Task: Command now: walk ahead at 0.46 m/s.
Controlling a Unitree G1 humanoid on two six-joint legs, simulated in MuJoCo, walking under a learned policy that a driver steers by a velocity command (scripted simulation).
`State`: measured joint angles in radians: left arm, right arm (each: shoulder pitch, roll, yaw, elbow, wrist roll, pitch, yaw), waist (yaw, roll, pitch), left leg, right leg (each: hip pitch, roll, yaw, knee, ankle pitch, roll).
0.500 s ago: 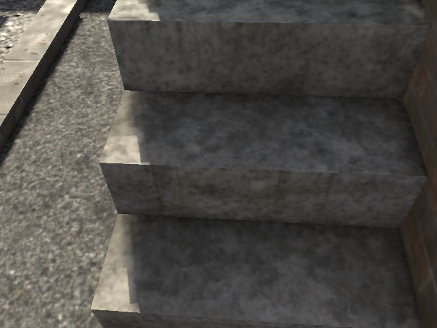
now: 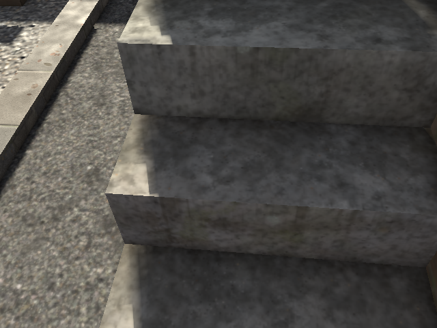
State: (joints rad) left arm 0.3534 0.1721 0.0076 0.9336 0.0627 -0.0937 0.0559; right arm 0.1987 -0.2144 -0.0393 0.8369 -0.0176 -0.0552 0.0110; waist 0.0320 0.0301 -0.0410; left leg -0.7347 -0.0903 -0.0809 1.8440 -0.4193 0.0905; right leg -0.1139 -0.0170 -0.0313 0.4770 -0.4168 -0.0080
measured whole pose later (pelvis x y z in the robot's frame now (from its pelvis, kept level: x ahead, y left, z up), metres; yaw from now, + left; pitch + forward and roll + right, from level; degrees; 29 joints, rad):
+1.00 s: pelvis +0.29 -0.14 +0.28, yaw -2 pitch +8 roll -3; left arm 0.28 0.25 0.01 0.77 0.01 -0.03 -0.06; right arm 0.43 -0.14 -0.01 1.10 -0.06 -0.01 0.12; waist 0.06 0.07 -0.12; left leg -0.64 0.06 -0.24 1.41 0.14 0.08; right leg -0.86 0.07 0.00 1.30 -0.59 0.01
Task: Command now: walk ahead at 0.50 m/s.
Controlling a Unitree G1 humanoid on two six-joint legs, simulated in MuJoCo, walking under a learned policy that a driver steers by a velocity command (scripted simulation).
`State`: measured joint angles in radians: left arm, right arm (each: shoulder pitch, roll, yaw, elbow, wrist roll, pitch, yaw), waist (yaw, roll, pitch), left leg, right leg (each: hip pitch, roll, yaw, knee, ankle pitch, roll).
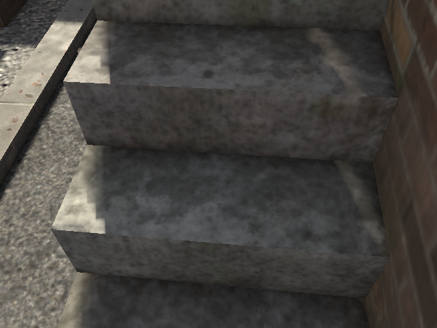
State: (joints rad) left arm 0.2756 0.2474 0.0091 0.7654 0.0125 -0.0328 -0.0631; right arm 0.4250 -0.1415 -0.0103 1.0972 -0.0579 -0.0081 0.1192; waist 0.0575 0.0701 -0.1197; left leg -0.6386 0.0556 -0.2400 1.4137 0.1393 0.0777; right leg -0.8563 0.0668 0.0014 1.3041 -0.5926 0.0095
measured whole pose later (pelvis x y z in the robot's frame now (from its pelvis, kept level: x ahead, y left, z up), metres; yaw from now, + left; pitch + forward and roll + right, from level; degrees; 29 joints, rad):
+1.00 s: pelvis +0.44 +0.11 +0.36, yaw +2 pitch +3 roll -6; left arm 0.02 0.06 -0.08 0.85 -0.08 -0.01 0.06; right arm 0.55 -0.12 0.01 1.18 0.03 -0.12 -0.04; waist -0.04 0.00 0.04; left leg -0.03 0.03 0.11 0.21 -0.05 0.09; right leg -0.88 0.10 -0.24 1.34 -0.57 -0.15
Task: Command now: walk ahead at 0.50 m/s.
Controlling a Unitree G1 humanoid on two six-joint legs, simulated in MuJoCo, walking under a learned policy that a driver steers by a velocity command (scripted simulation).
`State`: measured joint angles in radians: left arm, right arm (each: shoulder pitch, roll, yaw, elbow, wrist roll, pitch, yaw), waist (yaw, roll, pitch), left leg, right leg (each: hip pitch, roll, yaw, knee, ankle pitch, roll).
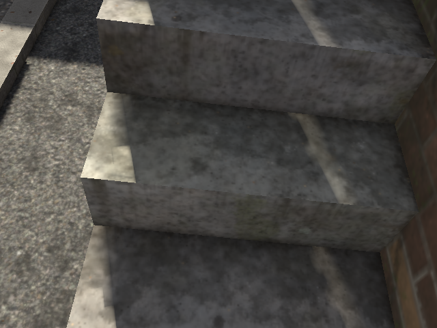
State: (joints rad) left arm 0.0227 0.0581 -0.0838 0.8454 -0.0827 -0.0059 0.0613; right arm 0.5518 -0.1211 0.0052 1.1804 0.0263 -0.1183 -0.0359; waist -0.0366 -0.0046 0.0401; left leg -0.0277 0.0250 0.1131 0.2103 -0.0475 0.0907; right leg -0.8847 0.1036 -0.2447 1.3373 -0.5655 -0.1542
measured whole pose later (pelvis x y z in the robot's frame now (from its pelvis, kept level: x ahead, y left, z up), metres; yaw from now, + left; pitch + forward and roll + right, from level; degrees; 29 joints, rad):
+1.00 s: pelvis +0.34 -0.08 +0.28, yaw -9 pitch +9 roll -3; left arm 0.64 0.16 -0.02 1.03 0.01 -0.04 -0.15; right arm 0.05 -0.24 -0.04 0.86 -0.07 0.01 -0.02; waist 0.09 0.01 -0.19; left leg -1.01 0.02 -0.20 1.88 0.07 0.12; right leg -0.71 0.31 0.06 0.98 -0.42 -0.14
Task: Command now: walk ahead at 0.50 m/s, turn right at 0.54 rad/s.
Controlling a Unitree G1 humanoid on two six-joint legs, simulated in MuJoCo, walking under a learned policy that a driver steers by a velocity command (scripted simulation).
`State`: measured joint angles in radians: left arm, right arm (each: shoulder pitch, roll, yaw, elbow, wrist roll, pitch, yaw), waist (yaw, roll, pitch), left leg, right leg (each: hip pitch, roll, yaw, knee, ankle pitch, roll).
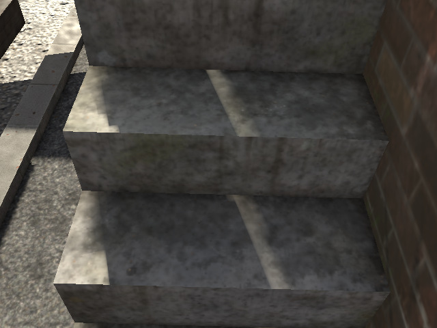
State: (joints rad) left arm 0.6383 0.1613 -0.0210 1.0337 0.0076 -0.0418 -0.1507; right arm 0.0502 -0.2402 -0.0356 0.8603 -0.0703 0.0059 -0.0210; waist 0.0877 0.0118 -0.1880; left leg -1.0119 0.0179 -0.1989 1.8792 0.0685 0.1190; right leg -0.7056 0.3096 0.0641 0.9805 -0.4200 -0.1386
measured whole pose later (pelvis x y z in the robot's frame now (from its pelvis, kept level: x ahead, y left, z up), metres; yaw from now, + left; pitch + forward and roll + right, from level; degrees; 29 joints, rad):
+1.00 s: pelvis +0.22 -0.03 +0.07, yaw +11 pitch +2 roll +5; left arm 0.55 0.20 0.04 0.89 0.02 -0.02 0.02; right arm 0.14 -0.19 0.05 0.62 -0.02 0.14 0.07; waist 0.02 0.01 -0.11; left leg -1.34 0.11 0.08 2.13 -0.63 0.04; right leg 0.23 -0.20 -0.20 0.13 -0.32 0.10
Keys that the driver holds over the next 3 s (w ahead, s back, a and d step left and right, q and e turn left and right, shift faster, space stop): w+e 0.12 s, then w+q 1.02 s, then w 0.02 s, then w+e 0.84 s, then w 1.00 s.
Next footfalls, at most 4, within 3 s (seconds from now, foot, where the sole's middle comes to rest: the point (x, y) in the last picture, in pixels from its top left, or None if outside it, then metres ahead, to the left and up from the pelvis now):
0.32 left None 0.28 0.02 -0.51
0.70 right None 0.08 -0.22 -0.70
1.12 left None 0.33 0.19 -0.51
1.80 right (283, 253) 0.55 -0.07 -0.31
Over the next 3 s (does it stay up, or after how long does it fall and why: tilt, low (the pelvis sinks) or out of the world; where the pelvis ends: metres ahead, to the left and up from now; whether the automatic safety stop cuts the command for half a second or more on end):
stays up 0.71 0.07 0.63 its command is cut before an obstacle after 0.2 s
